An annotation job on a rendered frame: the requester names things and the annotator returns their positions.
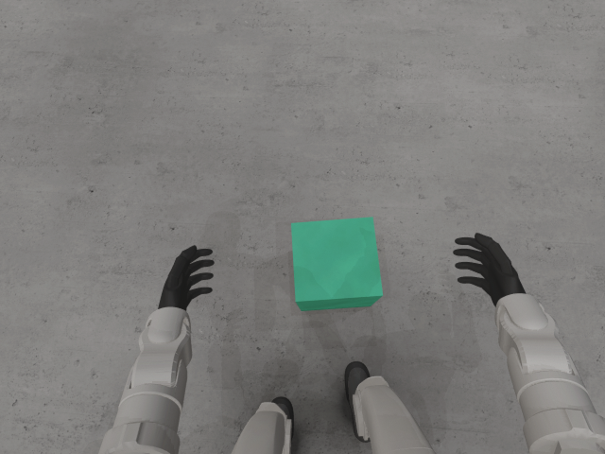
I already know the right robot shin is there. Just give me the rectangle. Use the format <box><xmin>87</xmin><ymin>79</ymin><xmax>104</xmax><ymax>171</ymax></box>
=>
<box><xmin>355</xmin><ymin>376</ymin><xmax>389</xmax><ymax>394</ymax></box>

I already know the right robot hand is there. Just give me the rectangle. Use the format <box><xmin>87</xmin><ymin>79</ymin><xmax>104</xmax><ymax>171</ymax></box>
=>
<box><xmin>453</xmin><ymin>233</ymin><xmax>526</xmax><ymax>307</ymax></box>

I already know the robot right forearm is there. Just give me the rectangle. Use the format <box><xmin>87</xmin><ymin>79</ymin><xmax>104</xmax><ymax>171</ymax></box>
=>
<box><xmin>494</xmin><ymin>293</ymin><xmax>605</xmax><ymax>454</ymax></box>

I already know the left robot hand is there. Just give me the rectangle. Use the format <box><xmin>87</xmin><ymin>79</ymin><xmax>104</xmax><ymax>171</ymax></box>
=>
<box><xmin>158</xmin><ymin>245</ymin><xmax>215</xmax><ymax>311</ymax></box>

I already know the carton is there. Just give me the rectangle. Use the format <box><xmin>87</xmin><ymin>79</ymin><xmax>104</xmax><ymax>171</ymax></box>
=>
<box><xmin>291</xmin><ymin>217</ymin><xmax>383</xmax><ymax>311</ymax></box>

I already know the left robot thigh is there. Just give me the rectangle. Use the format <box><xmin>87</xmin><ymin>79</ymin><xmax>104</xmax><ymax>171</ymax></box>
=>
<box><xmin>232</xmin><ymin>411</ymin><xmax>292</xmax><ymax>454</ymax></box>

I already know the robot left forearm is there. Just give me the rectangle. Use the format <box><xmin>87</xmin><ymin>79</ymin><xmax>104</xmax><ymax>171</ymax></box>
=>
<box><xmin>98</xmin><ymin>306</ymin><xmax>192</xmax><ymax>454</ymax></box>

